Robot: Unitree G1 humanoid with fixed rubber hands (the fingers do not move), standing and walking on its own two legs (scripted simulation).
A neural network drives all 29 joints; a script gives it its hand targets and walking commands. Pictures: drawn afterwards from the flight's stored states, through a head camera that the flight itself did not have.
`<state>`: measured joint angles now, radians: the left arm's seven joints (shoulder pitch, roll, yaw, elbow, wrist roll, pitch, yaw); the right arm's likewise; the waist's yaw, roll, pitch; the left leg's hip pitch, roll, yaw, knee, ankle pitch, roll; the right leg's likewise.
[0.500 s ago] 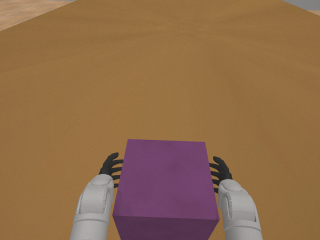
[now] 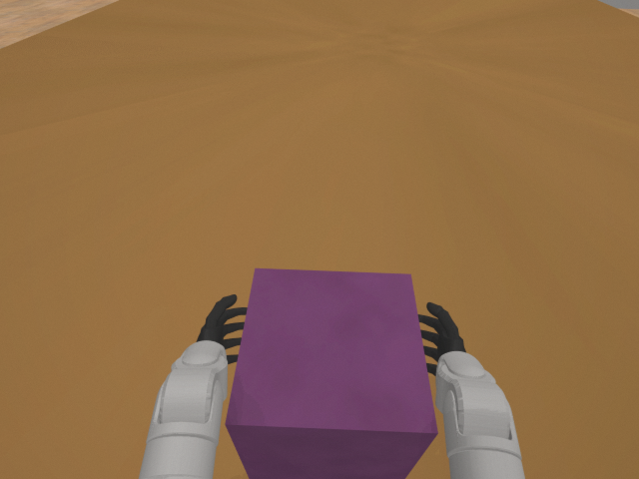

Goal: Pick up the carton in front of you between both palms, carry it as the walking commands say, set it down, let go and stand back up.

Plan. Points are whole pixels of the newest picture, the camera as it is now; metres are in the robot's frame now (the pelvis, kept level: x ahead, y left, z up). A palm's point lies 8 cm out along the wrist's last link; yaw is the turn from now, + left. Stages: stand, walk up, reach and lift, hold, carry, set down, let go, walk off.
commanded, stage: carry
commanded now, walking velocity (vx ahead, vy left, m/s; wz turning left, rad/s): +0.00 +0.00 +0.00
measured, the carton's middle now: (328, 383) +0.29 +0.00 -0.03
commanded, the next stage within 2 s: hold in 0.42 s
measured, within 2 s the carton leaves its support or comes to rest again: neither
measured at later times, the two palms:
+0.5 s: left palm (203, 353) +0.28 +0.16 +0.04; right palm (441, 362) +0.28 -0.14 +0.04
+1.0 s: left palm (195, 364) +0.27 +0.17 +0.04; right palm (429, 342) +0.31 -0.13 +0.04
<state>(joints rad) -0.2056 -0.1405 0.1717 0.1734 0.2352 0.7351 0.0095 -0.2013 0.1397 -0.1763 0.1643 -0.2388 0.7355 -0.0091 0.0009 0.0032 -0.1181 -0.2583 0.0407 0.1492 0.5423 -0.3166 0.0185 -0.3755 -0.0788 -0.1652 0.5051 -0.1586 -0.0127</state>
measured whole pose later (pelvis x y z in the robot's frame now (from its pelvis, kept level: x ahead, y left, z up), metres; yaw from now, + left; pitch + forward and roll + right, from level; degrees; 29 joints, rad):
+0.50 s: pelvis +0.00 +0.01 +0.01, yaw +2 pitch -3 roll -1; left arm -0.21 -0.14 0.16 0.18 0.24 0.72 0.00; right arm -0.18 0.14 -0.17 0.12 -0.24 0.74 -0.01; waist -0.02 0.02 0.00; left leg -0.13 0.02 0.12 0.47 -0.29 0.03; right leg -0.23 -0.04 -0.07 0.42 -0.12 0.00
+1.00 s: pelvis -0.02 -0.03 +0.00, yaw +8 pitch -9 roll +0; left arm -0.41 -0.18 0.39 0.43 0.36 0.61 -0.06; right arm -0.41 0.20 -0.37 0.36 -0.34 0.66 0.01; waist 0.00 0.03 0.10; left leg -0.08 0.01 -0.02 0.50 -0.27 0.02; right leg -0.15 0.00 -0.04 0.46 -0.16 -0.02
